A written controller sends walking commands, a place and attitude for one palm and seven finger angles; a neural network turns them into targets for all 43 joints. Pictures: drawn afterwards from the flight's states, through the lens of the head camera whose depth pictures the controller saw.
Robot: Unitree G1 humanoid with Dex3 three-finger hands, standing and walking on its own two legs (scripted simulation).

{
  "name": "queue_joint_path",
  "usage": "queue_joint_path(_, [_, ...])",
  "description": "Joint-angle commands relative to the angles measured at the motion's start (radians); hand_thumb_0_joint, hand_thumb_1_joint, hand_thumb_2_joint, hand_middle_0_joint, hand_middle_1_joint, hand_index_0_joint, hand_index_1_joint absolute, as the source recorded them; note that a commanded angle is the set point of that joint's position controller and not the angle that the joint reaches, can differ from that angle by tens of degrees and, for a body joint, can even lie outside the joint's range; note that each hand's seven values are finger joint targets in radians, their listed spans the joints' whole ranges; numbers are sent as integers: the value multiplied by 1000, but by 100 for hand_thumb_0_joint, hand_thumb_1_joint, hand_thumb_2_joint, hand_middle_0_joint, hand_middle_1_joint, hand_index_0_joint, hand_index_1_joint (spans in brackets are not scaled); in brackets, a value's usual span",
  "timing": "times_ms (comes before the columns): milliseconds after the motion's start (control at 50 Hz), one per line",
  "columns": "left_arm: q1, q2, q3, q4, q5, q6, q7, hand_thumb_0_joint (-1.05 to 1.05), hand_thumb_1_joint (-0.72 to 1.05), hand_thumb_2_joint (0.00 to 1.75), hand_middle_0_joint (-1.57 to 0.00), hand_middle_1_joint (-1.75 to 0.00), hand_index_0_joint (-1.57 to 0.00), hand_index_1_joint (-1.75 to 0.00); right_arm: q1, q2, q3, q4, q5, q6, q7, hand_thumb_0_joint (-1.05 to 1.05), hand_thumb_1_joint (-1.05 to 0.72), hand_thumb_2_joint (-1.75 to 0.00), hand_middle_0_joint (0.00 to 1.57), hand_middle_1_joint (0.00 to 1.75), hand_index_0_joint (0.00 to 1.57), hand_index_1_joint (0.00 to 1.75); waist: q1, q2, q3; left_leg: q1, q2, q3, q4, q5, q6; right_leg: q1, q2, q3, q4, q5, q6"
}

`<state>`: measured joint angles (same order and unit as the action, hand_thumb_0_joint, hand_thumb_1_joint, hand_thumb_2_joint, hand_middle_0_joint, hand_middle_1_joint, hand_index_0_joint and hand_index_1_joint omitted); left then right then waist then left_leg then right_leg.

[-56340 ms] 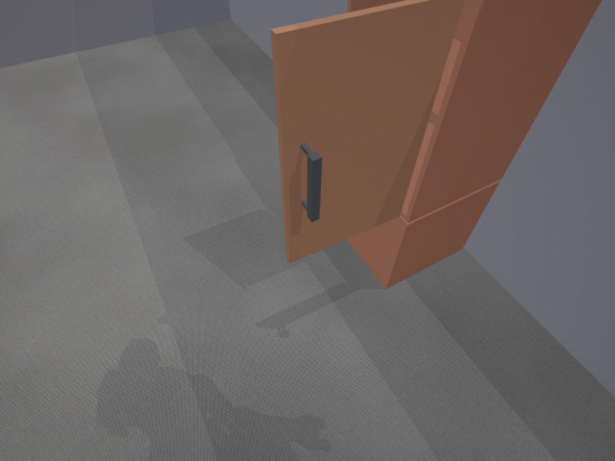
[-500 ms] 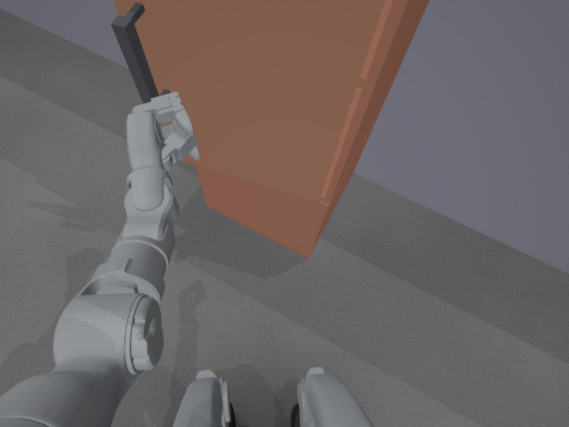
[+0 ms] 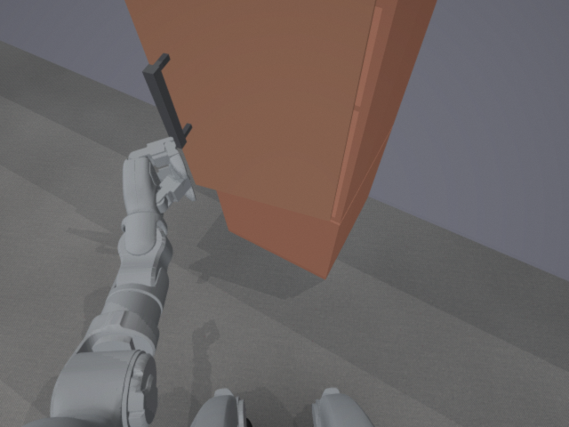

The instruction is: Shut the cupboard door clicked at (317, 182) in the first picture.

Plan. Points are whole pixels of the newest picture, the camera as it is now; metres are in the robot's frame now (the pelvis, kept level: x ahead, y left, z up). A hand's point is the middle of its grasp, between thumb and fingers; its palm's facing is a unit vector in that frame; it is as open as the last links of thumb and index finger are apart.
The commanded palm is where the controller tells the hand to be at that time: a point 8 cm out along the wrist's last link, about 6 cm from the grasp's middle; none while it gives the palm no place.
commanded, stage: draw the hand back to the body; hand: left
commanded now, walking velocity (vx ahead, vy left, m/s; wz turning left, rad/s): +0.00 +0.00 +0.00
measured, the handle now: (172, 104) +0.66 +0.17 +0.03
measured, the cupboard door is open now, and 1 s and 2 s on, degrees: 11 11 11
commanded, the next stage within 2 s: step back with the hand held close in 1.36 s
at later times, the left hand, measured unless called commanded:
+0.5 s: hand (76, 245) +0.32 +0.20 +0.14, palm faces +0.18 -0.95 -0.25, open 3.2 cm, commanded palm +0.27 +0.25 +0.17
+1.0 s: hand out of the picture +0.22 +0.28 +0.24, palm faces +0.48 -0.76 -0.44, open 6.2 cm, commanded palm +0.17 +0.31 +0.25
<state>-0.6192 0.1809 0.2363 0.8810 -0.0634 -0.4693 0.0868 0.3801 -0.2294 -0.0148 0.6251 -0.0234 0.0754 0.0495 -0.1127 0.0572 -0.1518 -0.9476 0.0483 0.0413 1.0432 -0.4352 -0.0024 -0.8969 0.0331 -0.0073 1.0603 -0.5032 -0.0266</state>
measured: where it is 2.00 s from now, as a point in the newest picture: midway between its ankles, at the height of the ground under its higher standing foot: outside the picture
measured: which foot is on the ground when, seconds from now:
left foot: down 0.00-1.00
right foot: down 0.00-1.00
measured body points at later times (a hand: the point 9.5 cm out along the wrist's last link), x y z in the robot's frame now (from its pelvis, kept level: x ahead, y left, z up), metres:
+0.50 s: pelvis +0.02 +0.01 +0.07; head +0.02 -0.02 +0.51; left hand +0.30 +0.25 +0.16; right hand +0.22 -0.22 -0.02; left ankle +0.03 +0.12 -0.66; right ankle +0.00 -0.10 -0.66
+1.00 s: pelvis +0.04 +0.01 +0.08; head +0.02 -0.03 +0.53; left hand +0.19 +0.32 +0.26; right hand +0.24 -0.20 -0.02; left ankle +0.03 +0.12 -0.66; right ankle +0.00 -0.10 -0.66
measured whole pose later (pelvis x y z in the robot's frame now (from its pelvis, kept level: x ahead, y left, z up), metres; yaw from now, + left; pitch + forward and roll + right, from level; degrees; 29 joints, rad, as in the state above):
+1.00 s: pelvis +0.04 +0.01 +0.08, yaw +2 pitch -2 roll +0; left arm 0.46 0.36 0.34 -0.35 -0.07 -0.06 0.10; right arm 0.20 -0.23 0.03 0.61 0.01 -0.04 -0.07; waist 0.07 0.08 -0.03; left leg -0.15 0.00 0.02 0.43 -0.24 0.01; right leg -0.07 0.00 -0.03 0.41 -0.30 -0.01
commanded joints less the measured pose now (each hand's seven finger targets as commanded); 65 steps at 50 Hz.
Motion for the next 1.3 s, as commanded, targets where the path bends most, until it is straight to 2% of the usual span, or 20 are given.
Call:
queue_joint_path(0, [-272,175,1,-404,-57,-28,-21,0,90,90,-130,-150,-130,-150,30,-142,-52,-126,31,-51,-40,0,-90,-90,20,30,20,30,23,-107,-397,335,-52,-7,-175,219,39,376,10,19,-261,432,32])
queue_joint_path(140, [-40,112,-101,-530,-87,13,-94,0,90,90,-130,-150,-130,-150,-44,-138,-42,-131,55,-98,-60,0,-90,-90,20,30,20,30,43,5,-239,490,-47,-20,-272,207,34,355,10,-12,-340,352,17])
queue_joint_path(180, [39,132,-79,-534,-108,51,-110,0,90,90,-127,-147,-127,-147,-76,-139,-37,-138,63,-106,-66,0,-90,-90,20,30,20,30,61,-37,-194,493,-45,-24,-304,189,32,377,7,-14,-367,329,19])
queue_joint_path(260, [151,161,-49,-700,-141,99,-132,0,90,90,-116,-135,-116,-135,-139,-132,-26,-177,73,-128,-77,0,-90,-90,20,30,20,30,95,-43,-207,555,-48,-22,-346,238,35,457,0,-19,-390,378,19])
queue_joint_path(280, [194,227,-116,-753,-28,147,-85,0,90,90,-113,-132,-113,-132,-173,-111,-29,-194,74,-86,-97,0,-90,-90,20,30,20,30,98,-53,-217,609,-54,-12,-398,243,35,515,-27,33,-444,387,19])
queue_joint_path(380, [301,235,-91,-892,-11,272,-13,0,90,90,-100,-117,-100,-117,-253,-101,-2,-217,74,-57,-145,0,-90,-90,20,30,20,30,100,-72,-82,699,-46,-16,-497,268,41,591,-34,12,-549,400,22])
queue_joint_path(460, [403,247,-70,-1000,-1,317,4,0,90,90,-89,-105,-89,-105,-284,-94,18,-219,70,-75,-154,0,-90,-90,20,30,20,30,116,-24,-60,804,-45,-17,-559,332,39,647,-29,-7,-607,436,15])
queue_joint_path(480, [436,222,-89,-1027,-4,328,5,0,90,90,-86,-102,-86,-102,-286,-89,20,-218,67,-82,-152,0,-90,-90,20,30,20,30,115,-13,-49,820,-42,-22,-575,346,35,666,-29,-15,-612,440,12])
queue_joint_path(500, [455,237,-72,-1052,1,336,8,0,90,90,-83,-99,-83,-99,-294,-92,24,-219,64,-87,-151,0,-90,-90,20,30,20,30,120,-41,-37,835,-43,-21,-588,358,36,668,-26,-19,-628,454,15])
queue_joint_path(540, [537,230,-73,-1092,-2,351,7,0,90,90,-78,-93,-78,-93,-298,-93,25,-214,60,-100,-146,0,-90,-90,20,30,20,30,127,-14,-11,851,-40,-22,-608,382,33,698,-27,-20,-650,465,13])
queue_joint_path(660, [681,281,22,-1217,0,369,14,0,90,90,-61,-75,-61,-75,-315,-91,30,-206,47,-121,-138,0,-90,-90,20,30,20,30,147,-44,9,886,-35,-20,-651,439,31,754,-30,-28,-685,507,17])
queue_joint_path(760, [779,329,104,-1356,2,362,24,0,90,90,-47,-60,-47,-60,-323,-83,29,-199,40,-146,-132,0,-90,-90,20,30,20,30,163,28,-5,900,-37,-21,-652,497,25,792,-35,-30,-689,541,16])
queue_joint_path(780, [821,321,111,-1355,-1,363,26,0,90,90,-45,-57,-45,-57,-324,-79,26,-196,39,-150,-131,0,-90,-90,20,30,20,30,163,2,13,899,-34,-18,-650,499,25,785,-33,-34,-690,541,17])
queue_joint_path(880, [935,356,187,-1445,-4,349,32,0,90,90,-31,-42,-31,-42,-323,-82,14,-188,38,-175,-125,0,-90,-90,20,30,20,30,172,15,22,894,-32,-15,-644,520,25,786,-38,-34,-689,550,22])
queue_joint_path(940, [1027,389,256,-1451,-10,342,33,0,90,90,-23,-33,-23,-33,-322,-86,5,-179,38,-187,-124,0,-90,-90,20,30,20,30,182,-32,47,873,-29,-14,-637,520,28,780,-37,-35,-697,558,26])
queue_joint_path(980, [1020,355,232,-1444,-9,336,32,0,90,90,-20,-30,-20,-30,-316,-83,5,-172,40,-192,-124,0,-90,-90,20,30,20,30,171,-5,78,865,-31,-9,-644,481,28,758,-41,-37,-695,519,27])
queue_joint_path(1040, [995,318,188,-1392,-6,342,29,0,90,90,-20,-30,-20,-30,-311,-97,-4,-164,42,-198,-130,0,-90,-90,20,30,20,30,159,-46,138,865,-28,-9,-654,409,34,707,-38,-31,-725,439,31])
queue_joint_path(1160, [948,370,223,-1443,-3,322,38,0,90,90,-20,-30,-20,-30,-324,-94,-3,-163,37,-214,-142,0,-90,-90,20,30,20,30,175,-46,65,875,-39,-9,-651,396,44,752,-50,-17,-718,437,31])
queue_joint_path(1220, [961,385,243,-1463,-2,315,43,0,90,90,-20,-30,-20,-30,-327,-86,1,-158,35,-223,-142,0,-90,-90,20,30,20,30,182,11,53,878,-43,-5,-647,411,40,765,-50,-17,-715,457,27])
queue_joint_path(1280, [974,373,237,-1449,-6,315,40,0,90,90,-20,-30,-20,-30,-330,-81,5,-153,36,-226,-142,0,-90,-90,20,30,20,30,178,7,102,866,-39,-5,-649,404,36,748,-48,-16,-728,448,28])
